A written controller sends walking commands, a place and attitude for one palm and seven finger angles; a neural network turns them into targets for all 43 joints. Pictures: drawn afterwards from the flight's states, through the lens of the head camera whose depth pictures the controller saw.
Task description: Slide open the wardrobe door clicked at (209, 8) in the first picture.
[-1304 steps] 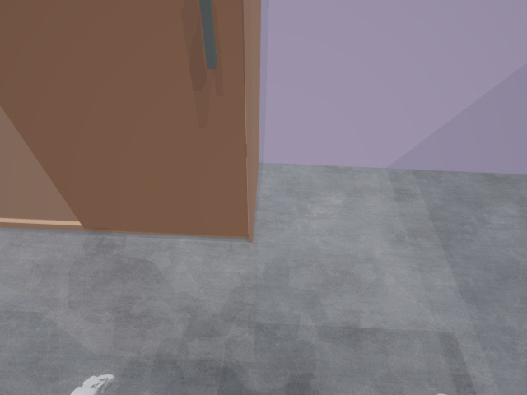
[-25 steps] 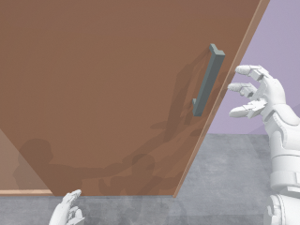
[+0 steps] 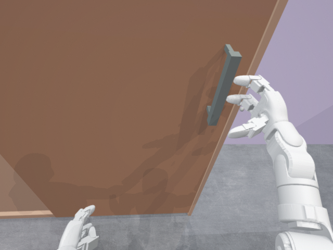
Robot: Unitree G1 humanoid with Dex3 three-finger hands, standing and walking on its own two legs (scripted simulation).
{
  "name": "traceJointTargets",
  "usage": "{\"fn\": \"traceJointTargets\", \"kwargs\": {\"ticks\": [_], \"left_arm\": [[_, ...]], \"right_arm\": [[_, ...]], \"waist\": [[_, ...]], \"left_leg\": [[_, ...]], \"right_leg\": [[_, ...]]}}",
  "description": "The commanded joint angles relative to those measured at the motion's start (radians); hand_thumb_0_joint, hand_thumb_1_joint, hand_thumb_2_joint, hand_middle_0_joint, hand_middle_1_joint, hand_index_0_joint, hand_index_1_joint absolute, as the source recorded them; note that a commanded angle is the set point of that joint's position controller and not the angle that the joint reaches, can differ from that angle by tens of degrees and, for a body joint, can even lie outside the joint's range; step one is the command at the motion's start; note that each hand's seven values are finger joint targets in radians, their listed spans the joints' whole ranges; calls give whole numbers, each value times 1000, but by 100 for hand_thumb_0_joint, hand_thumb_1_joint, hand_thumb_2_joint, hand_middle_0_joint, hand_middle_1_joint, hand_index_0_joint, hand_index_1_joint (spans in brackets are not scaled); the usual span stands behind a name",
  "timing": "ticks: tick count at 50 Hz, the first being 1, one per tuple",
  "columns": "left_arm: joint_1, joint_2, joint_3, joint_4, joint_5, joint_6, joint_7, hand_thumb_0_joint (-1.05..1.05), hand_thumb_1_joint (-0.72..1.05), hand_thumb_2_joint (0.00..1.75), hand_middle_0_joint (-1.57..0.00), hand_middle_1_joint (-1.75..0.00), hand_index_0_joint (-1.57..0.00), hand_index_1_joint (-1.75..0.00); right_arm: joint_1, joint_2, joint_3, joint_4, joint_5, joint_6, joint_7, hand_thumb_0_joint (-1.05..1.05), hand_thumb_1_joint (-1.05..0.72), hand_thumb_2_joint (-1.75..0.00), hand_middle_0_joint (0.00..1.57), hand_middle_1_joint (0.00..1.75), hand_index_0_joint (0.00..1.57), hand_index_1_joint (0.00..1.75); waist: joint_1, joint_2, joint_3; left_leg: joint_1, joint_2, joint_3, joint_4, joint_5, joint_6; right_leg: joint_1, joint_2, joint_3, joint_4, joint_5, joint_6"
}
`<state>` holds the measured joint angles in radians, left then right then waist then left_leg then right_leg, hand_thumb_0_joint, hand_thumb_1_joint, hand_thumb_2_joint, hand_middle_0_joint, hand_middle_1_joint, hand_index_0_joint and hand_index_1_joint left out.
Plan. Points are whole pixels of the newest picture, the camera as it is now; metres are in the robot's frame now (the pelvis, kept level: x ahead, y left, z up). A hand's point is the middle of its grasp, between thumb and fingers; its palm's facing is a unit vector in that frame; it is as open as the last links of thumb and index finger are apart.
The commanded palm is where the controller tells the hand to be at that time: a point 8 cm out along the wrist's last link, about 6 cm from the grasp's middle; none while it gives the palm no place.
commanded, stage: feel for the door with the fingertips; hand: right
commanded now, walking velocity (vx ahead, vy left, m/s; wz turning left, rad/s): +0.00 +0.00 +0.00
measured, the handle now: (219, 88) +0.45 -0.09 +0.19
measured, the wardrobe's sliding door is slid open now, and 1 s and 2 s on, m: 0.00 0.00 0.00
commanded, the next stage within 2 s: slide the fingers in behind the handle in 0.66 s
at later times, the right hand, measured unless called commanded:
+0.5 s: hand (237, 100) +0.40 -0.12 +0.20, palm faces -0.08 +1.00 -0.01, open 14.0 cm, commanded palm +0.38 -0.18 +0.20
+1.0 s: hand (239, 96) +0.42 -0.13 +0.20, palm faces -0.08 +1.00 +0.01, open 13.9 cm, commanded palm +0.39 -0.18 +0.20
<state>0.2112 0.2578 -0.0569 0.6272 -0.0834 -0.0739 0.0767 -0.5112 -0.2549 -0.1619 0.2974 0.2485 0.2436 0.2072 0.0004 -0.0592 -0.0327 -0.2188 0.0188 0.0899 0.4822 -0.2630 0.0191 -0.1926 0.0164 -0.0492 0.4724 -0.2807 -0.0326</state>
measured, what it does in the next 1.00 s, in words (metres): stands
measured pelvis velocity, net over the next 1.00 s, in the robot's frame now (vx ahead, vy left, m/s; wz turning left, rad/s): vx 0.00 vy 0.01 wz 0.01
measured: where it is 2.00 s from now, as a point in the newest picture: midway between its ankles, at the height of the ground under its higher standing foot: outside the picture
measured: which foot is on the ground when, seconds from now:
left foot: down 0.00-1.00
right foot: down 0.00-1.00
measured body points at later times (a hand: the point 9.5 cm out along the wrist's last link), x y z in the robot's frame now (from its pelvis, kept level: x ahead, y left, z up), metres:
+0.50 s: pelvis +0.00 +0.01 +0.00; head -0.01 +0.03 +0.45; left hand +0.14 +0.26 -0.10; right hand +0.40 -0.18 +0.20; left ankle +0.00 +0.10 -0.74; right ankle -0.02 -0.10 -0.74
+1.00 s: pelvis +0.00 +0.01 +0.00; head -0.01 +0.03 +0.45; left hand +0.13 +0.26 -0.11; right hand +0.41 -0.18 +0.20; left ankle +0.00 +0.10 -0.74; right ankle -0.02 -0.10 -0.74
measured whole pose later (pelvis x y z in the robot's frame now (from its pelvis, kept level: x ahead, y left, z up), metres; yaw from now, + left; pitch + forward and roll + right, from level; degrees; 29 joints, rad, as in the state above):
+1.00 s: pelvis +0.00 +0.01 +0.00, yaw +1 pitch +0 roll +0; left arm 0.26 0.26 -0.05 0.66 -0.09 -0.06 0.08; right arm -0.67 -0.30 -0.21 0.56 0.22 0.16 0.18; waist 0.03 -0.05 -0.03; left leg -0.22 0.00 0.08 0.45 -0.24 0.03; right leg -0.19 0.00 -0.06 0.45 -0.27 -0.02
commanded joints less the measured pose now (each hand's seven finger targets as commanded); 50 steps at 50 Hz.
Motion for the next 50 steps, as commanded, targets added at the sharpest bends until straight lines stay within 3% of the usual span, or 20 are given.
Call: {"fn": "traceJointTargets", "kwargs": {"ticks": [1, 3, 4, 6, 9, 11, 14, 20, 21, 23, 26, 28, 31, 33, 35, 39, 41, 43, 47, 50], "left_arm": [[-119, 106, 37, -138, 9, -56, 1, 0, 90, 90, -20, -30, -20, -30], [-125, 101, 30, -129, 6, -44, 2, 0, 90, 90, -20, -30, -20, -30], [-120, 103, 32, -119, 4, -36, 3, 0, 90, 90, -20, -30, -20, -30], [-116, 112, 33, -117, 6, -16, 6, 0, 90, 90, -20, -30, -20, -30], [-121, 108, 31, -141, 6, -8, 9, 0, 90, 90, -20, -30, -20, -30], [-115, 111, 34, -144, 6, -10, 11, 0, 90, 90, -20, -30, -20, -30], [-107, 106, 38, -150, 5, -28, 8, 0, 90, 90, -20, -30, -20, -30], [-83, 117, 42, -121, -2, -23, 11, 0, 90, 90, -20, -30, -20, -30], [-82, 123, 45, -118, -2, -20, 12, 0, 90, 90, -20, -30, -20, -30], [-85, 117, 42, -123, -3, -21, 13, 0, 90, 90, -20, -30, -20, -30], [-74, 124, 46, -118, 2, -22, 16, 0, 90, 90, -20, -30, -20, -30], [-71, 115, 43, -122, 2, -28, 16, 0, 90, 90, -20, -30, -20, -30], [-50, 127, 48, -108, 3, -30, 15, 0, 90, 90, -20, -30, -20, -30], [-50, 122, 45, -112, 0, -32, 13, 0, 90, 90, -20, -30, -20, -30], [-46, 125, 46, -107, -1, -34, 13, 0, 90, 90, -20, -30, -20, -30], [-37, 125, 46, -107, -3, -36, 13, 0, 90, 90, -20, -30, -20, -30], [-32, 131, 50, -103, -3, -37, 13, 0, 90, 90, -20, -30, -20, -30], [-39, 123, 47, -113, -3, -39, 9, 0, 90, 90, -20, -30, -20, -30], [-39, 131, 49, -115, -3, -37, 9, 0, 90, 90, -20, -30, -20, -30], [-43, 127, 48, -119, -4, -40, 9, 0, 90, 90, -20, -30, -20, -30]], "right_arm": [[-499, -217, -101, -266, -8, -114, -69, 0, 50, -30, 30, 120, 30, 120], [-529, -161, -47, -209, -32, -78, -98, 0, 50, -30, 30, 120, 30, 120], [-529, -171, -48, -169, -46, -59, -111, 0, 50, -30, 30, 120, 30, 120], [-514, -221, -88, -113, -59, -24, -127, 0, 50, -30, 30, 120, 30, 120], [-504, -221, -104, -108, -41, -10, -110, 0, 50, -30, 30, 120, 30, 120], [-514, -219, -102, -109, -25, -34, -89, 0, 50, -30, 30, 120, 30, 120], [-561, -164, -56, -169, -12, -84, -59, 0, 50, -30, 30, 120, 30, 120], [-574, -188, -60, -62, -24, -74, -52, 0, 50, -30, 30, 120, 30, 120], [-572, -227, -87, -59, -29, -73, -59, 0, 50, -30, 30, 120, 30, 120], [-613, -212, -71, -66, -30, -73, -64, 0, 50, -30, 30, 120, 30, 120], [-613, -280, -128, -57, -26, -96, -68, 0, 50, -30, 30, 120, 30, 120], [-652, -238, -95, -62, -25, -118, -62, 0, 50, -30, 30, 120, 30, 120], [-624, -291, -137, 2, -28, -138, -56, 0, 50, -30, 30, 120, 30, 120], [-631, -232, -91, 28, -28, -134, -43, 0, 50, -30, 30, 120, 30, 120], [-652, -278, -125, 38, -24, -138, -40, 0, 50, -30, 30, 120, 30, 120], [-695, -245, -86, 44, -29, -150, -36, 0, 50, -30, 30, 120, 30, 120], [-644, -265, -110, 77, -27, -150, -37, 0, 50, -30, 30, 120, 30, 120], [-660, -238, -89, 38, -28, -156, -36, 0, 50, -30, 30, 120, 30, 120], [-614, -252, -109, 62, -20, -154, -35, 0, 50, -30, 30, 120, 30, 120], [-613, -255, -114, 56, -25, -151, -35, 0, 50, -30, 30, 120, 30, 120]], "waist": [[-6, 82, -303], [8, 39, -209], [12, 37, -181], [1, 34, -179], [-3, 84, -252], [3, 116, -289], [17, 96, -329], [28, 69, -230], [20, 65, -227], [26, 55, -236], [16, 78, -288], [26, 83, -305], [18, 98, -300], [29, 70, -280], [26, 70, -276], [39, 56, -270], [27, 88, -268], [27, 50, -285], [22, 117, -276], [20, 94, -262]], "left_leg": [[64, 5, -48, -34, 310, 13], [25, 8, -49, -47, 246, 15], [10, 7, -49, -54, 222, 14], [23, 10, -56, -65, 195, 16], [89, 11, -62, -57, 274, 15], [118, 11, -62, -53, 311, 14], [114, 8, -63, -46, 364, 13], [48, 7, -65, -71, 282, 10], [56, 9, -66, -75, 277, 12], [57, 10, -68, -74, 273, 11], [107, 11, -74, -70, 309, 11], [113, 9, -71, -62, 338, 10], [125, 10, -75, -66, 340, 10], [99, 9, -75, -67, 345, 9], [99, 10, -78, -72, 327, 9], [79, 10, -75, -74, 305, 10], [85, 8, -73, -75, 301, 10], [86, 9, -73, -69, 310, 13], [96, 8, -73, -73, 302, 7], [87, 9, -74, -74, 283, 8]], "right_leg": [[155, -35, 81, -32, 322, -1], [110, -31, 78, -52, 250, 1], [98, -33, 77, -57, 230, 1], [81, -32, 75, -64, 205, -2], [87, -27, 66, -58, 253, -7], [100, -31, 66, -54, 281, -9], [148, -30, 63, -41, 323, -13], [102, -26, 58, -48, 237, -15], [101, -28, 59, -49, 242, -16], [100, -23, 61, -51, 236, -17], [104, -25, 60, -50, 266, -19], [119, -21, 57, -48, 283, -21], [102, -25, 57, -51, 279, -22], [104, -21, 48, -48, 274, -22], [91, -21, 51, -50, 253, -20], [93, -23, 54, -54, 243, -21], [90, -27, 56, -52, 248, -22], [105, -23, 55, -53, 256, -21], [83, -26, 53, -58, 238, -24], [76, -25, 51, -60, 221, -23]]}}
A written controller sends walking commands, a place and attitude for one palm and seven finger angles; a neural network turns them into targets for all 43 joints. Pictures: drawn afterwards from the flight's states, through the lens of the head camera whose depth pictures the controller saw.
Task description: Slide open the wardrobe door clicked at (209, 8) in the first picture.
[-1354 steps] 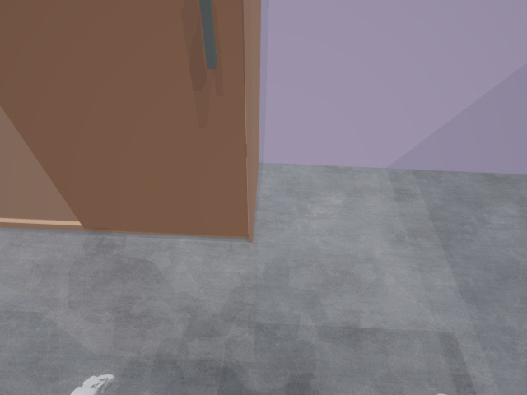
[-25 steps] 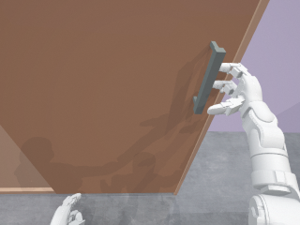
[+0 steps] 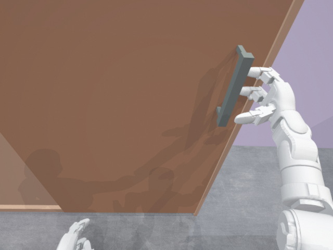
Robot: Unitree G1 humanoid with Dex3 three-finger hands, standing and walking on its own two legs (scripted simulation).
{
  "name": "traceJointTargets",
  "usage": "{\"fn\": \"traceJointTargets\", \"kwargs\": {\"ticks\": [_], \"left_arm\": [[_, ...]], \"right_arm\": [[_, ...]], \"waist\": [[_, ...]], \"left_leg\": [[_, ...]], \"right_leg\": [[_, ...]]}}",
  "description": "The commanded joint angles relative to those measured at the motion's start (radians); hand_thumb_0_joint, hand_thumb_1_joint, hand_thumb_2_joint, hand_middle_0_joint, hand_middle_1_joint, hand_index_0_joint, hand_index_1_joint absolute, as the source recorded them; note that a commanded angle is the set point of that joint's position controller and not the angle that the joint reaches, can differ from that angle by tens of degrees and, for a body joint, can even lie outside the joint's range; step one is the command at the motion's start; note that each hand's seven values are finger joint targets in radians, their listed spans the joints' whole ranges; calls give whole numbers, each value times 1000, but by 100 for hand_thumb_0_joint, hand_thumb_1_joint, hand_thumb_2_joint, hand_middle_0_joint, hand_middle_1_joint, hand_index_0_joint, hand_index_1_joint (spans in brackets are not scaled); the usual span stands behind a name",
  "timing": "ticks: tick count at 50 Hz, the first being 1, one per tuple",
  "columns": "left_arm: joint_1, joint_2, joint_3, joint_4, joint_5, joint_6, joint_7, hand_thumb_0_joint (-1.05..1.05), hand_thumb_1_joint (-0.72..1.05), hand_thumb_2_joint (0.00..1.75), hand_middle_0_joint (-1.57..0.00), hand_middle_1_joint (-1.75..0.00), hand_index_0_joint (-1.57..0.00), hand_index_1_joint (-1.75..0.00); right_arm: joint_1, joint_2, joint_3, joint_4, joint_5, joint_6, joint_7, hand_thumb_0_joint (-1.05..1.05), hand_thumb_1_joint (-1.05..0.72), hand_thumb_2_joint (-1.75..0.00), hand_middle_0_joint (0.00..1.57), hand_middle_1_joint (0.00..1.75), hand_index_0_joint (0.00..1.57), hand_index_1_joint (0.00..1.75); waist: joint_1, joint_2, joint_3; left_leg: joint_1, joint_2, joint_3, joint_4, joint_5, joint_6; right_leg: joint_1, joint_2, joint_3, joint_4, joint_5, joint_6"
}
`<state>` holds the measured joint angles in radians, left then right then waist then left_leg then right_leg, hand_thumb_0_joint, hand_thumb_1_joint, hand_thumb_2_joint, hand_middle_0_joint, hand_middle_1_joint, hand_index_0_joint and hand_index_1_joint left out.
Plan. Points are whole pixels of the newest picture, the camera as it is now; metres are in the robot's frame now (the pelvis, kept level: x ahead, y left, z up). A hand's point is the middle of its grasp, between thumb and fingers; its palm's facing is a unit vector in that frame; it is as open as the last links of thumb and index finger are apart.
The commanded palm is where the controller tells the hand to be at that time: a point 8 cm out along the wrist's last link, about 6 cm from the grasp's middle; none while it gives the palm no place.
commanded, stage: slide the fingers in behind the handle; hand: right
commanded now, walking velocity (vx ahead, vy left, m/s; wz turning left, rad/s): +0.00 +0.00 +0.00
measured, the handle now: (230, 89) +0.46 -0.10 +0.19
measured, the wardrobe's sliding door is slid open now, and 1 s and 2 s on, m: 0.00 0.00 0.00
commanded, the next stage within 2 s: grip the handle and tug to test in 1.58 s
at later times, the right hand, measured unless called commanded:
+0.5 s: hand (245, 99) +0.41 -0.13 +0.20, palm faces -0.07 +1.00 -0.01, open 14.0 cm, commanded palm +0.39 -0.17 +0.20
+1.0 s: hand (233, 99) +0.41 -0.10 +0.20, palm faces -0.08 +1.00 +0.00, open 14.0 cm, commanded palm +0.38 -0.15 +0.20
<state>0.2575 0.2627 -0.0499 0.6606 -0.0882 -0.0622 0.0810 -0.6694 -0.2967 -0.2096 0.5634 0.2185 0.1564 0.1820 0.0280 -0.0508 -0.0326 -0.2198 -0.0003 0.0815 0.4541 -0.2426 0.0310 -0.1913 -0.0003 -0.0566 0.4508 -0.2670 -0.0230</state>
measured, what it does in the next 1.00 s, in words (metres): stands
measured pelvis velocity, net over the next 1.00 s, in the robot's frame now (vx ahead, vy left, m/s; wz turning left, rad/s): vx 0.01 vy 0.00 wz -0.01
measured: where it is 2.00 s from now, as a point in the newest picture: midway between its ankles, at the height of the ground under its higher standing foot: outside the picture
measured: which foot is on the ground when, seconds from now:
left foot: down 0.00-1.00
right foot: down 0.00-1.00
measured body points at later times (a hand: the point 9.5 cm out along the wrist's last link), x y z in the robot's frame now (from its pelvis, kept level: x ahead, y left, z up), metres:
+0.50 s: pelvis +0.01 -0.01 +0.00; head +0.00 +0.01 +0.45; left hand +0.16 +0.23 -0.10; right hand +0.41 -0.19 +0.20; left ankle +0.00 +0.10 -0.74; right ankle -0.02 -0.10 -0.74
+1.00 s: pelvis +0.01 +0.00 +0.00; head +0.00 +0.02 +0.45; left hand +0.16 +0.23 -0.10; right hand +0.41 -0.16 +0.20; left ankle +0.00 +0.10 -0.74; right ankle -0.02 -0.10 -0.74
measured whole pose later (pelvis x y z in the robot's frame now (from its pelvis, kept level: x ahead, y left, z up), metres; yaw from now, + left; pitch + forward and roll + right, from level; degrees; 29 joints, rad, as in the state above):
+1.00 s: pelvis +0.01 +0.00 +0.00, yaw +0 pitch +0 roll +0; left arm 0.20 0.24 -0.06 0.65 -0.07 -0.02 0.07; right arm -0.63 -0.18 -0.09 0.39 0.19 0.25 0.05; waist 0.01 -0.04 -0.03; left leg -0.20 0.01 0.09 0.46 -0.26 0.03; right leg -0.17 0.01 -0.05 0.46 -0.28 -0.03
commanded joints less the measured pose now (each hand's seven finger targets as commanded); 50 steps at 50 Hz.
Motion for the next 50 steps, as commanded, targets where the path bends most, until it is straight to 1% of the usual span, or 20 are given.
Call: {"fn": "traceJointTargets", "kwargs": {"ticks": [1, 2, 5, 7, 12, 14, 20, 22, 23, 28, 30, 31, 33, 35, 39, 41, 43, 44, 47, 50], "left_arm": [[-89, 128, 44, -151, 2, -48, 5, 0, 90, 90, -20, -30, -20, -30], [-97, 121, 40, -160, 1, -51, 4, 0, 90, 90, -20, -30, -20, -30], [-103, 113, 38, -162, 0, -57, 2, 0, 90, 90, -20, -30, -20, -30], [-103, 119, 41, -163, 0, -55, 4, 0, 90, 90, -20, -30, -20, -30], [-113, 115, 40, -167, 4, -61, 1, 0, 90, 90, -20, -30, -20, -30], [-116, 109, 39, -163, 4, -61, -2, 0, 90, 90, -20, -30, -20, -30], [-124, 108, 38, -154, 6, -45, -3, 0, 90, 90, -20, -30, -20, -30], [-130, 106, 40, -160, 7, -39, -4, 0, 90, 90, -20, -30, -20, -30], [-133, 99, 37, -160, 7, -39, -5, 0, 90, 90, -20, -30, -20, -30], [-134, 97, 39, -154, 12, -36, -8, 0, 90, 90, -20, -30, -20, -30], [-138, 95, 38, -150, 13, -33, -9, 0, 90, 90, -20, -30, -20, -30], [-137, 101, 39, -142, 13, -27, -7, 0, 90, 90, -20, -30, -20, -30], [-148, 90, 34, -152, 15, -27, -11, 0, 90, 90, -20, -30, -20, -30], [-148, 91, 34, -148, 18, -23, -12, 0, 90, 90, -20, -30, -20, -30], [-153, 84, 32, -149, 17, -17, -13, 0, 90, 90, -20, -30, -20, -30], [-155, 92, 33, -147, 19, -9, -10, 0, 90, 90, -20, -30, -20, -30], [-160, 88, 31, -155, 17, -9, -9, 0, 90, 90, -20, -30, -20, -30], [-162, 84, 29, -155, 17, -11, -9, 0, 90, 90, -20, -30, -20, -30], [-158, 89, 31, -156, 18, -6, -9, 0, 90, 90, -20, -30, -20, -30], [-169, 79, 32, -166, 17, -14, -16, 0, 90, 90, -20, -30, -20, -30]], "right_arm": [[-438, -248, -88, -214, 0, -67, -14, 0, 50, -30, 30, 120, 30, 120], [-469, -211, -50, -257, -2, -70, -8, 0, 50, -30, 30, 120, 30, 120], [-469, -164, -18, -279, 1, -65, -10, 0, 50, -30, 30, 120, 30, 120], [-437, -177, -37, -273, 10, -57, -11, 0, 50, -30, 30, 120, 30, 120], [-456, -162, -26, -361, 11, -54, -25, 0, 50, -30, 30, 120, 30, 120], [-436, -119, 3, -359, 7, -44, -33, 0, 50, -30, 30, 120, 30, 120], [-447, -84, 28, -344, -6, -1, -68, 0, 50, -30, 30, 120, 30, 120], [-437, -93, 19, -379, -12, 3, -78, 0, 50, -30, 30, 120, 30, 120], [-447, -25, 75, -374, -11, 8, -76, 0, 50, -30, 30, 120, 30, 120], [-468, 22, 109, -402, -8, 13, -88, 0, 50, -30, 30, 120, 30, 120], [-465, 23, 108, -396, -9, 17, -91, 0, 50, -30, 30, 120, 30, 120], [-442, -13, 78, -375, -12, 18, -98, 0, 50, -30, 30, 120, 30, 120], [-465, 24, 103, -406, -12, 18, -109, 0, 50, -30, 30, 120, 30, 120], [-462, -4, 74, -413, -14, 20, -127, 0, 50, -30, 30, 120, 30, 120], [-466, 50, 124, -404, -19, 22, -128, 0, 50, -30, 30, 120, 30, 120], [-441, -2, 77, -382, -20, 26, -135, 0, 50, -30, 30, 120, 30, 120], [-454, -1, 77, -402, -18, 25, -136, 0, 50, -30, 30, 120, 30, 120], [-475, 38, 109, -408, -15, 24, -132, 0, 50, -30, 30, 120, 30, 120], [-449, -8, 72, -402, -17, 19, -132, 0, 50, -30, 30, 120, 30, 120], [-432, 30, 103, -460, -18, 8, -129, 0, 50, -30, 30, 120, 30, 120]], "waist": [[-14, 98, -261], [-7, 51, -274], [-1, 21, -263], [-4, 73, -269], [-9, 49, -306], [-8, 42, -296], [-3, 52, -252], [-9, 39, -286], [2, 49, -276], [7, 68, -305], [5, 69, -301], [-1, 88, -286], [-4, 66, -295], [-9, 78, -306], [4, 86, -277], [-10, 102, -270], [-9, 96, -287], [-1, 93, -281], [-10, 97, -290], [-14, 45, -312]], "left_leg": [[96, 30, -68, -51, 264, -5], [96, 31, -69, -45, 268, -3], [64, 26, -62, -44, 258, 2], [75, 24, -61, -47, 260, -1], [89, 25, -56, -34, 303, 3], [78, 23, -50, -28, 312, 3], [45, 21, -44, -27, 287, 5], [61, 21, -46, -24, 305, 5], [47, 20, -42, -20, 310, 5], [43, 18, -38, -10, 327, 5], [35, 17, -37, -9, 324, 5], [41, 17, -35, -12, 318, 6], [46, 18, -35, -4, 315, 8], [61, 18, -36, -6, 328, 7], [49, 17, -38, -13, 323, 4], [64, 17, -41, -19, 313, 3], [78, 19, -43, -17, 313, 4], [70, 18, -43, -20, 317, 3], [91, 19, -46, -25, 319, 3], [92, 20, -46, -18, 342, 6]], "right_leg": [[77, -11, 58, -38, 215, -35], [88, -8, 59, -42, 220, -33], [113, -11, 65, -35, 226, -29], [109, -15, 65, -37, 227, -31], [143, -14, 70, -33, 282, -26], [144, -16, 69, -29, 298, -21], [133, -18, 78, -31, 287, -15], [155, -19, 73, -27, 316, -15], [160, -18, 76, -22, 325, -14], [183, -21, 85, -12, 356, -10], [181, -19, 85, -10, 349, -9], [170, -22, 86, -11, 347, -8], [171, -18, 90, -13, 350, -5], [167, -18, 86, -14, 356, -4], [160, -16, 79, -13, 335, -11], [144, -16, 77, -19, 317, -14], [145, -13, 75, -20, 309, -14], [149, -11, 72, -21, 308, -16], [143, -12, 71, -26, 305, -17], [170, -12, 67, -17, 335, -12]]}}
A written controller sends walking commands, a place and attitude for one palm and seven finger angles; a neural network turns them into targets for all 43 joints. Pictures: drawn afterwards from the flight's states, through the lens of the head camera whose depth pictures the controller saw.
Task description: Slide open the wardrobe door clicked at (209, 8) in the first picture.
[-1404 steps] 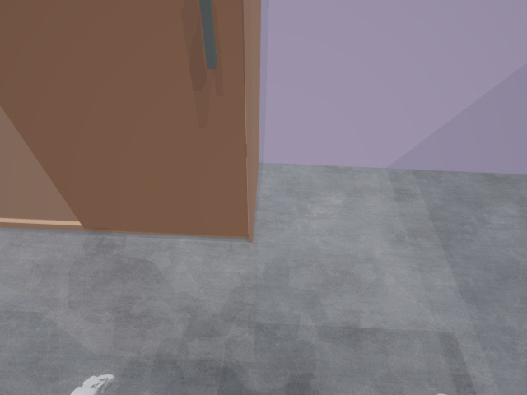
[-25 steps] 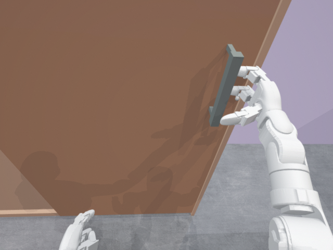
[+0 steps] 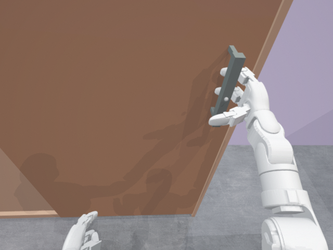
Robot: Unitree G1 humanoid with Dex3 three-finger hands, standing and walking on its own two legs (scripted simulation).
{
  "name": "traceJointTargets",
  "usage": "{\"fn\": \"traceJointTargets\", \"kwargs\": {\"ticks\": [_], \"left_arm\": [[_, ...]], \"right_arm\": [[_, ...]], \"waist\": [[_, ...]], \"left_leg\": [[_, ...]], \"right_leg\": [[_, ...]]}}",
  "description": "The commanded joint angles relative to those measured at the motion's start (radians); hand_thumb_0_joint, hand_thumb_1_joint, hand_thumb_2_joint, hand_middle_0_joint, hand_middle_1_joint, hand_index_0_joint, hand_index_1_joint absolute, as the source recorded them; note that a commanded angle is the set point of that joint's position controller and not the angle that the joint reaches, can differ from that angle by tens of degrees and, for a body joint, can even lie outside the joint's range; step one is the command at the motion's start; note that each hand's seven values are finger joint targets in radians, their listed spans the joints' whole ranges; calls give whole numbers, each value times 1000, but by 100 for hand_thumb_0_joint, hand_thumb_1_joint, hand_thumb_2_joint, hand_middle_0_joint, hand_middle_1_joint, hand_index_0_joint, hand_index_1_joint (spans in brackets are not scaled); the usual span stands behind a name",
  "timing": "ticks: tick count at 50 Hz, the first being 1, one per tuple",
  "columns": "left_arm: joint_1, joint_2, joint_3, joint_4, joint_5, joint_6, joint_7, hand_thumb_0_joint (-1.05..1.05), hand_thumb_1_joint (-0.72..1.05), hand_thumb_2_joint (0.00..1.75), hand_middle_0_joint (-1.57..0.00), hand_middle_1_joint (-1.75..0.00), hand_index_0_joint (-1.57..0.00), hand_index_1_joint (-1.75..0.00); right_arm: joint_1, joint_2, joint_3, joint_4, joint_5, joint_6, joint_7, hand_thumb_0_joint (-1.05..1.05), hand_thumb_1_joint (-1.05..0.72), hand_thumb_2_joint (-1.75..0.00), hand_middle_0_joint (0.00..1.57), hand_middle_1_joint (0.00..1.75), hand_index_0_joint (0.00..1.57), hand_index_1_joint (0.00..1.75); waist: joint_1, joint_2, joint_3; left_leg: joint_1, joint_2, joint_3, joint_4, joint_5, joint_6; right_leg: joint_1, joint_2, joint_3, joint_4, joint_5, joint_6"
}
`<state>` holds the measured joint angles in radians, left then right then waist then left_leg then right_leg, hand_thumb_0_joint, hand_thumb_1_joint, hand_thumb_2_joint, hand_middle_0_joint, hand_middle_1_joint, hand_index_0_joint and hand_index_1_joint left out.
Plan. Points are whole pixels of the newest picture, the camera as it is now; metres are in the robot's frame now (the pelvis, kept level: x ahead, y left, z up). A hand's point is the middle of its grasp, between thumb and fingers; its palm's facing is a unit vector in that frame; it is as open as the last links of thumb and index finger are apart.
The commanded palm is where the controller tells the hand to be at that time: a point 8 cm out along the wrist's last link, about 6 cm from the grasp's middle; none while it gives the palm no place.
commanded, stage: slide the fingers in behind the handle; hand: right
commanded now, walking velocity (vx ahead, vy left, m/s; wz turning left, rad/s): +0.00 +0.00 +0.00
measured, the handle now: (223, 89) +0.45 -0.10 +0.19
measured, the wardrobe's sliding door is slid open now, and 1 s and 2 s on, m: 0.00 0.00 0.00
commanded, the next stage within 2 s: grip the handle and tug to test in 0.58 s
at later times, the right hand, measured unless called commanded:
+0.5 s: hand (219, 99) +0.40 -0.08 +0.20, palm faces -0.10 +0.99 -0.01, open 14.0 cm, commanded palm +0.37 -0.13 +0.20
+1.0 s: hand (219, 99) +0.40 -0.08 +0.20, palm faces -0.09 +1.00 -0.01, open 11.6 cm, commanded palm +0.37 -0.13 +0.20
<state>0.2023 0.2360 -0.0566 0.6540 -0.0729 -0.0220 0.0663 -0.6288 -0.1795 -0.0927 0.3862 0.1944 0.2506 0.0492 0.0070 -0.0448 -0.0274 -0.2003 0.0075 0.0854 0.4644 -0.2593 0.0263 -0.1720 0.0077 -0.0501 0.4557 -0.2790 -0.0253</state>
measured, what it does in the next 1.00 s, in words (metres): stands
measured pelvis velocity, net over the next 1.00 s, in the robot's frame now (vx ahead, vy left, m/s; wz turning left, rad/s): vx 0.00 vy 0.01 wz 0.01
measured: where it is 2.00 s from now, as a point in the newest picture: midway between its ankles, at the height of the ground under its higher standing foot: outside the picture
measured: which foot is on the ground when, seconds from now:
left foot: down 0.00-1.00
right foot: down 0.00-1.00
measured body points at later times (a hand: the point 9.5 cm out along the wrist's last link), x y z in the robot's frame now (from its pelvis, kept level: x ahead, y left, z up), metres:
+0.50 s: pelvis -0.01 +0.01 +0.00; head -0.02 +0.03 +0.45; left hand +0.15 +0.25 -0.10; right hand +0.40 -0.13 +0.20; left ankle -0.01 +0.10 -0.74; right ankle -0.02 -0.10 -0.74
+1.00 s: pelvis +0.00 +0.01 +0.00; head -0.02 +0.03 +0.45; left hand +0.15 +0.24 -0.10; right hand +0.39 -0.13 +0.20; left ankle -0.01 +0.10 -0.74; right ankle -0.02 -0.10 -0.74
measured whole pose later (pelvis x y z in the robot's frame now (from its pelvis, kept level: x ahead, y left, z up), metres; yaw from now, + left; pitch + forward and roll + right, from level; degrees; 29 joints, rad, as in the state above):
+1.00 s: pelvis +0.00 +0.01 +0.00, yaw +0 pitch -1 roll +0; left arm 0.20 0.24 -0.05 0.64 -0.08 0.01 0.06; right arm -0.60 -0.16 -0.08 0.35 0.19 0.26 0.02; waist 0.01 -0.05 -0.03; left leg -0.18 -0.01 0.08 0.44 -0.24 0.04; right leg -0.15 0.00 -0.05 0.43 -0.26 -0.02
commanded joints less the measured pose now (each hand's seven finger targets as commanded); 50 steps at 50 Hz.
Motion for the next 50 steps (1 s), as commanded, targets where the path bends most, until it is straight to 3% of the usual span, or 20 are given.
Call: {"fn": "traceJointTargets", "kwargs": {"ticks": [1, 2, 3, 4, 6, 8, 11, 14, 20, 21, 22, 24, 26, 30, 33, 34, 39, 44, 46, 50], "left_arm": [[-114, 107, 38, -159, 2, -51, -2, 0, 90, 90, -20, -30, -20, -30], [-111, 111, 38, -157, 1, -50, -2, 0, 90, 90, -20, -30, -20, -30], [-112, 109, 38, -157, 2, -48, -2, 0, 90, 90, -20, -30, -20, -30], [-112, 114, 40, -154, 1, -43, 1, 0, 90, 90, -20, -30, -20, -30], [-116, 118, 39, -153, 1, -31, 3, 0, 90, 90, -20, -30, -20, -30], [-122, 109, 38, -167, 2, -32, 0, 0, 90, 90, -20, -30, -20, -30], [-122, 111, 39, -169, 2, -24, 0, 0, 90, 90, -20, -30, -20, -30], [-122, 107, 38, -169, -2, -28, 1, 0, 90, 90, -20, -30, -20, -30], [-114, 111, 38, -155, -6, -32, 4, 0, 90, 90, -20, -30, -20, -30], [-112, 115, 41, -154, -5, -30, 5, 0, 90, 90, -20, -30, -20, -30], [-116, 114, 40, -159, -4, -30, 4, 0, 90, 90, -20, -30, -20, -30], [-116, 112, 41, -161, -3, -32, 3, 0, 90, 90, -20, -30, -20, -30], [-119, 111, 40, -161, -1, -30, 0, 0, 90, 90, -20, -30, -20, -30], [-111, 112, 41, -159, -2, -29, -1, 0, 90, 90, -20, -30, -20, -30], [-117, 108, 41, -167, -2, -27, -3, 0, 90, 90, -20, -30, -20, -30], [-123, 104, 39, -170, -3, -28, -4, 0, 90, 90, -20, -30, -20, -30], [-120, 111, 41, -164, -3, -23, -2, 0, 90, 90, -20, -30, -20, -30], [-122, 107, 40, -170, -2, -21, -5, 0, 90, 90, -20, -30, -20, -30], [-125, 107, 40, -163, -5, -18, -4, 0, 90, 90, -20, -30, -20, -30], [-119, 105, 43, -163, 0, -24, -6, 0, 90, 90, -20, -30, -20, -30]], "right_arm": [[-445, -79, -8, -265, 8, -84, 1, 0, 50, -30, 30, 120, 30, 120], [-453, -102, -29, -270, 9, -83, -5, 0, 50, -30, 30, 120, 30, 120], [-437, -91, -26, -254, 10, -75, -9, 0, 50, -30, 30, 120, 30, 120], [-422, -122, -59, -228, 11, -64, -14, 0, 50, -30, 30, 120, 30, 120], [-417, -172, -97, -211, 3, -52, -29, 0, 50, -30, 30, 120, 30, 120], [-449, -149, -75, -266, -4, -55, -38, 0, 50, -30, 30, 120, 30, 120], [-406, -183, -105, -266, -4, -64, -41, 0, 50, -30, 30, 120, 30, 120], [-454, -134, -53, -273, -1, -71, -24, 0, 50, -30, 30, 120, 30, 120], [-481, -98, -12, -230, 6, -62, -4, 0, 50, -30, 30, 120, 30, 120], [-460, -127, -43, -223, 8, -62, -7, 0, 50, -30, 30, 120, 30, 120], [-469, -126, -41, -244, 8, -63, -7, 0, 50, -30, 30, 120, 30, 120], [-445, -137, -59, -244, 10, -63, -11, 0, 50, -30, 30, 120, 30, 120], [-423, -129, -60, -231, 10, -65, -15, 0, 50, -30, 30, 120, 30, 120], [-464, -144, -59, -237, -1, -74, -23, 0, 50, -30, 30, 120, 30, 120], [-455, -147, -61, -271, -5, -83, -21, 0, 50, -30, 30, 120, 30, 120], [-438, -104, -27, -262, -3, -80, -15, 0, 50, -30, 30, 120, 30, 120], [-441, -138, -57, -242, 0, -66, -16, 0, 27, -40, 32, 123, 32, 123], [-433, -113, -37, -267, -2, -65, -19, 0, 3, -50, 35, 127, 35, 127], [-447, -87, -11, -253, -4, -62, -22, 0, -6, -54, 36, 128, 36, 128], [-466, -74, -4, -274, -7, -65, -33, 0, -25, -62, 38, 131, 38, 131]], "waist": [[5, 56, -300], [6, 58, -299], [7, 91, -288], [2, 120, -273], [-9, 117, -247], [-5, 83, -269], [-15, 110, -284], [7, 90, -272], [24, 71, -254], [13, 88, -260], [12, 72, -279], [3, 103, -299], [-4, 105, -281], [7, 130, -269], [0, 81, -293], [3, 70, -287], [3, 103, -268], [1, 78, -278], [9, 68, -247], [11, 85, -282]], "left_leg": [[73, 11, -46, -30, 351, 10], [73, 10, -50, -36, 348, 9], [74, 9, -49, -39, 341, 5], [79, 9, -53, -47, 330, 1], [86, 12, -58, -57, 296, 1], [96, 14, -63, -55, 310, 2], [127, 14, -64, -57, 335, -1], [105, 11, -69, -65, 323, -3], [66, 8, -68, -77, 285, -3], [82, 8, -68, -76, 291, -2], [89, 10, -69, -74, 300, -2], [115, 10, -68, -66, 331, -3], [117, 11, -67, -68, 336, -4], [110, 11, -71, -73, 318, -8], [120, 11, -71, -66, 343, -2], [113, 10, -72, -66, 346, -3], [103, 8, -68, -75, 311, -4], [106, 8, -66, -67, 332, 0], [79, 6, -62, -73, 306, 1], [78, 2, -57, -63, 315, 3]], "right_leg": [[141, -22, 64, -26, 341, -9], [137, -21, 62, -27, 330, -10], [123, -20, 60, -31, 314, -13], [100, -18, 53, -34, 288, -16], [79, -16, 52, -48, 262, -18], [93, -13, 47, -48, 274, -20], [92, -16, 41, -48, 288, -21], [101, -13, 36, -49, 264, -24], [109, -12, 43, -48, 233, -24], [106, -13, 45, -48, 243, -24], [111, -10, 42, -50, 249, -24], [104, -9, 41, -50, 270, -24], [98, -9, 39, -51, 271, -24], [84, -9, 38, -55, 250, -29], [111, -9, 37, -51, 280, -26], [114, -8, 32, -49, 281, -26], [98, -11, 38, -56, 251, -25], [110, -10, 39, -52, 280, -23], [114, -14, 42, -53, 268, -21], [132, -14, 49, -48, 285, -20]]}}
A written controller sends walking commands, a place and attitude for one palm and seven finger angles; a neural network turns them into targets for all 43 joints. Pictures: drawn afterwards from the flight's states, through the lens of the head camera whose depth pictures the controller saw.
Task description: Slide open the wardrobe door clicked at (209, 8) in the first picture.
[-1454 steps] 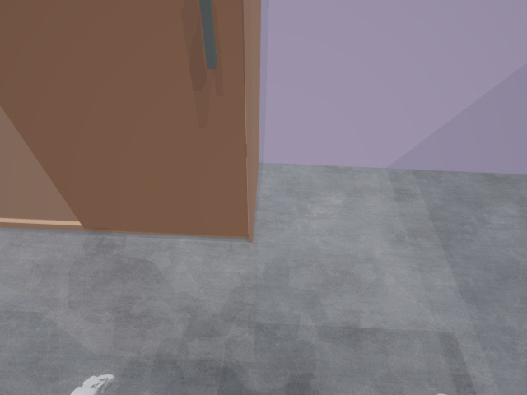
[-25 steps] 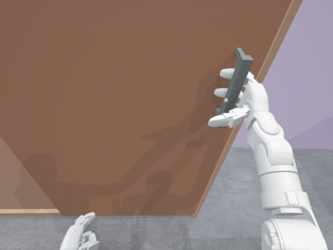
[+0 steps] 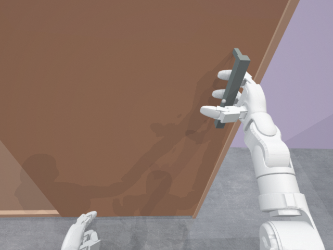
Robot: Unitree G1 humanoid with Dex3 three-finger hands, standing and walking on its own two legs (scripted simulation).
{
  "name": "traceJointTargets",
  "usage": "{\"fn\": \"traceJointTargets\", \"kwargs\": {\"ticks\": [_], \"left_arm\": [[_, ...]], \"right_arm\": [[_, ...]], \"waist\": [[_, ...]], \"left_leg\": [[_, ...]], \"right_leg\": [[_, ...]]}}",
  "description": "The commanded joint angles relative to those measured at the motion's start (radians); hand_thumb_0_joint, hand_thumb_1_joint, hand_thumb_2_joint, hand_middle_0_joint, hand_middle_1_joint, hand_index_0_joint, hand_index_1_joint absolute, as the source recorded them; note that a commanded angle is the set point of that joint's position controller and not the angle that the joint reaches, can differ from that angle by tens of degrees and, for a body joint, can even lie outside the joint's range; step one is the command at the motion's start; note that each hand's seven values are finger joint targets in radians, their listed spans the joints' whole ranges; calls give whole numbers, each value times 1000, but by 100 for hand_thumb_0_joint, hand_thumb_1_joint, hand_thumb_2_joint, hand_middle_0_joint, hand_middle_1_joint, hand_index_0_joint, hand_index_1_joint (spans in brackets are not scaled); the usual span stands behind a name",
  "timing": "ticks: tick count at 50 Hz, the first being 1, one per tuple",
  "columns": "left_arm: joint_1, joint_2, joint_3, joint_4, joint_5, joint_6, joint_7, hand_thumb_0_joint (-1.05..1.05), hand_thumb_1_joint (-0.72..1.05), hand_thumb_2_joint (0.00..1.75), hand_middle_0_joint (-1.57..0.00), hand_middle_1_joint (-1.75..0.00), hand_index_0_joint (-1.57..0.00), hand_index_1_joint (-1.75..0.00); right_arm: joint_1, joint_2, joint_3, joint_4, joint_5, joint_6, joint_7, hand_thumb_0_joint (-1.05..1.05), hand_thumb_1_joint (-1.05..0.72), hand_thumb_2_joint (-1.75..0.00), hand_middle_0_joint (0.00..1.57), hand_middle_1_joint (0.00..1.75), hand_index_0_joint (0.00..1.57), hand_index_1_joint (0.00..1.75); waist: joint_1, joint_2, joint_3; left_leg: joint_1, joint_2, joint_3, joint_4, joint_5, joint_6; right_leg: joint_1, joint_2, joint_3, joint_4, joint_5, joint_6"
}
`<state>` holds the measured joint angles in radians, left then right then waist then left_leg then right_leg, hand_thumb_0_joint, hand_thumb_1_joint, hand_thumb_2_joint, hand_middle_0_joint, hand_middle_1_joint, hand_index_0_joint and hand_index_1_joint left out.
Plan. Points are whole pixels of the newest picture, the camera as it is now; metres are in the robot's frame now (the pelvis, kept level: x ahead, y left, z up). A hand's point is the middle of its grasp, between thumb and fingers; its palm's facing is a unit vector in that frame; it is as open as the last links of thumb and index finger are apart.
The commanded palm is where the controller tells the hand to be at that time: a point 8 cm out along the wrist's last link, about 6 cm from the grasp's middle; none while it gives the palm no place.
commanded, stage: grip the handle and tug to test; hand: right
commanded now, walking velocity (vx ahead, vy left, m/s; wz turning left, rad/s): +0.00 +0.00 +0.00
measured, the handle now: (227, 91) +0.45 -0.11 +0.19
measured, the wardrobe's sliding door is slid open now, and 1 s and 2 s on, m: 0.00 0.00 0.01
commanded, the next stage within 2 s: tug the door sideways, standing still in 1.10 s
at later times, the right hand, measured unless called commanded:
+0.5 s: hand (223, 100) +0.40 -0.09 +0.20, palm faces -0.08 +1.00 -0.01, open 5.6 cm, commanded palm +0.37 -0.14 +0.20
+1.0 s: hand (223, 101) +0.40 -0.09 +0.20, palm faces -0.09 +1.00 -0.01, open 5.6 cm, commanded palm +0.36 -0.15 +0.20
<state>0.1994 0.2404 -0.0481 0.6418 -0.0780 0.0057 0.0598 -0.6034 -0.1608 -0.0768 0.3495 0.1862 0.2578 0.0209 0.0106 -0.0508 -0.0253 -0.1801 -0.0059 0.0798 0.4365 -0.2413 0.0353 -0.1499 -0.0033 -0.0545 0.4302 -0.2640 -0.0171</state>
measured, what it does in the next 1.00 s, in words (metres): stands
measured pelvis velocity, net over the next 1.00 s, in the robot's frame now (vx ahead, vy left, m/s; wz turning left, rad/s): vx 0.02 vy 0.00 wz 0.02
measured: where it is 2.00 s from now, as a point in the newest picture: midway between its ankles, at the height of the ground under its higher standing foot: outside the picture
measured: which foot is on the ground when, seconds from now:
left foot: down 0.00-1.00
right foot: down 0.00-1.00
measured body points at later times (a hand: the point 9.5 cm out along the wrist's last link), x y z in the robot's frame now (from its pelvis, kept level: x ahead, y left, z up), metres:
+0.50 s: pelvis +0.01 +0.00 +0.00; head -0.01 +0.01 +0.45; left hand +0.17 +0.23 -0.10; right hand +0.40 -0.14 +0.20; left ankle +0.00 +0.09 -0.74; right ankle -0.02 -0.11 -0.74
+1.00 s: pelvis +0.02 +0.00 +0.00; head +0.00 +0.02 +0.45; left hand +0.18 +0.23 -0.09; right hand +0.40 -0.14 +0.20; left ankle +0.00 +0.09 -0.74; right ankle -0.02 -0.11 -0.74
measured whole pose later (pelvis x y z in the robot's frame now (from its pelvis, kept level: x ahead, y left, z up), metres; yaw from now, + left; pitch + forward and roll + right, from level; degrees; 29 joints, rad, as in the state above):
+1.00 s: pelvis +0.02 +0.00 +0.00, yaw +1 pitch +0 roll +0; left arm 0.18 0.23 -0.06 0.60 -0.07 0.06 0.04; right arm -0.49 -0.17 -0.10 0.19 0.19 0.31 0.03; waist 0.03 -0.05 -0.05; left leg -0.16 -0.02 0.06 0.42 -0.25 0.04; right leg -0.12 -0.01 -0.07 0.41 -0.28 -0.01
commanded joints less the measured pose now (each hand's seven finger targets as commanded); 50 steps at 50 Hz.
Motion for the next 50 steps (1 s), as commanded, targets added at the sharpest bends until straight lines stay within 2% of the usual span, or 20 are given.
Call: {"fn": "traceJointTargets", "kwargs": {"ticks": [1, 4, 7, 8, 11, 14, 17, 23, 26, 30, 31, 32, 33, 34, 38, 42, 43, 46, 49, 50], "left_arm": [[-114, 105, 35, -148, 6, -49, 0, 0, 90, 90, -20, -30, -20, -30], [-116, 102, 33, -147, 7, -47, 2, 0, 90, 90, -20, -30, -20, -30], [-118, 99, 32, -149, 6, -46, 0, 0, 90, 90, -20, -30, -20, -30], [-114, 101, 34, -148, 8, -48, 0, 0, 90, 90, -20, -30, -20, -30], [-117, 101, 32, -147, 8, -43, -2, 0, 90, 90, -20, -30, -20, -30], [-121, 99, 34, -157, 8, -45, -5, 0, 90, 90, -20, -30, -20, -30], [-123, 98, 32, -158, 10, -41, -8, 0, 90, 90, -20, -30, -20, -30], [-125, 100, 34, -159, 10, -34, -6, 0, 90, 90, -20, -30, -20, -30], [-127, 101, 35, -160, 11, -29, -6, 0, 90, 90, -20, -30, -20, -30], [-129, 97, 33, -161, 10, -26, -5, 0, 90, 90, -20, -30, -20, -30], [-128, 102, 35, -159, 10, -21, -4, 0, 90, 90, -20, -30, -20, -30], [-128, 99, 33, -160, 10, -20, -5, 0, 90, 90, -20, -30, -20, -30], [-127, 98, 36, -162, 11, -22, -5, 0, 90, 90, -20, -30, -20, -30], [-134, 95, 34, -166, 10, -22, -5, 0, 90, 90, -20, -30, -20, -30], [-135, 99, 32, -169, 11, -12, -7, 0, 90, 90, -20, -30, -20, -30], [-147, 98, 30, -184, 11, -7, -8, 0, 90, 90, -20, -30, -20, -30], [-146, 100, 33, -184, 11, -5, -8, 0, 90, 90, -20, -30, -20, -30], [-158, 101, 32, -204, 13, 2, -12, 0, 90, 90, -20, -30, -20, -30], [-164, 100, 30, -214, 10, 9, -13, 0, 90, 90, -20, -30, -20, -30], [-168, 100, 31, -219, 11, 9, -14, 0, 90, 90, -20, -30, -20, -30]], "right_arm": [[-485, -98, -19, -241, -2, -75, -5, 0, -29, -64, 38, 131, 38, 131], [-486, -110, -35, -223, 1, -69, -4, 0, -43, -70, 40, 133, 40, 133], [-501, -84, -8, -245, -2, -72, -2, 0, -57, -76, 42, 135, 42, 135], [-485, -122, -47, -245, -2, -71, -6, 0, -62, -78, 42, 136, 42, 136], [-477, -102, -27, -239, -4, -69, -5, 0, -76, -84, 44, 138, 44, 138], [-438, -96, -31, -260, 1, -70, -4, 0, -90, -90, 45, 140, 45, 140], [-428, -86, -21, -280, -2, -70, -4, 0, -90, -90, 45, 140, 45, 140], [-434, -104, -32, -304, -6, -56, -9, 0, -90, -90, 45, 140, 45, 140], [-413, -111, -38, -305, -10, -46, -10, 0, -90, -90, 45, 140, 45, 140], [-426, -90, -20, -305, -6, -37, -9, 0, -90, -90, 45, 140, 45, 140], [-409, -113, -38, -295, -9, -36, -11, 0, -90, -90, 45, 140, 45, 140], [-434, -94, -17, -303, -11, -36, -10, 0, -90, -90, 45, 140, 45, 140], [-431, -104, -28, -320, -12, -38, -12, 0, -90, -90, 45, 140, 45, 140], [-419, -79, -6, -318, -11, -36, -10, 0, -90, -90, 45, 140, 45, 140], [-364, -122, -48, -313, -7, -30, -7, 0, -90, -90, 45, 140, 45, 140], [-315, -103, -37, -331, -2, -25, 3, 0, -90, -90, 45, 140, 45, 140], [-315, -135, -66, -345, -1, -23, 2, 0, -90, -90, 45, 140, 45, 140], [-216, -149, -86, -396, 1, -19, 12, 0, -90, -90, 45, 140, 45, 140], [-166, -161, -102, -421, 10, -6, 22, 0, -90, -90, 45, 140, 45, 140], [-159, -163, -106, -439, 11, -2, 25, 0, -90, -90, 45, 140, 45, 140]], "waist": [[6, 94, -289], [7, 112, -280], [7, 74, -281], [-1, 79, -304], [2, 72, -285], [-5, 104, -299], [-5, 85, -295], [-2, 101, -282], [-8, 72, -291], [2, 97, -286], [-5, 96, -280], [4, 89, -276], [-1, 81, -302], [1, 78, -297], [-11, 95, -295], [-16, 102, -282], [-18, 104, -292], [-39, 88, -316], [-38, 128, -307], [-41, 111, -306]], "left_leg": [[65, 16, -51, -33, 302, -5], [68, 16, -55, -39, 307, -9], [65, 17, -52, -33, 315, -4], [77, 16, -52, -28, 327, -2], [70, 16, -48, -28, 327, -1], [87, 14, -47, -25, 350, -4], [86, 14, -45, -22, 358, -1], [88, 12, -46, -27, 364, -3], [92, 13, -45, -23, 372, -1], [87, 11, -45, -29, 373, -4], [91, 11, -44, -29, 361, -3], [84, 11, -46, -30, 363, -4], [95, 11, -45, -26, 372, -2], [90, 11, -45, -26, 373, -3], [114, 12, -46, -29, 383, -3], [120, 13, -47, -30, 397, -4], [131, 13, -50, -32, 406, -6], [175, 18, -51, -17, 473, -5], [192, 19, -51, -21, 490, -11], [194, 20, -54, -20, 502, -11]], "right_leg": [[114, -5, 56, -26, 283, -28], [101, -2, 49, -25, 271, -31], [112, -3, 52, -25, 292, -27], [119, -4, 55, -21, 307, -26], [116, -7, 54, -21, 314, -23], [114, -6, 51, -19, 326, -24], [121, -9, 53, -21, 343, -21], [115, -8, 49, -21, 342, -23], [122, -8, 48, -17, 355, -20], [119, -6, 47, -17, 344, -23], [112, -7, 49, -20, 341, -22], [117, -7, 48, -22, 343, -23], [126, -6, 49, -20, 353, -21], [127, -5, 48, -17, 352, -22], [107, -3, 44, -22, 345, -22], [101, -3, 43, -25, 348, -25], [101, -2, 39, -24, 348, -26], [98, 1, 33, -21, 394, -25], [77, 2, 26, -24, 380, -27], [76, 3, 23, -24, 382, -27]]}}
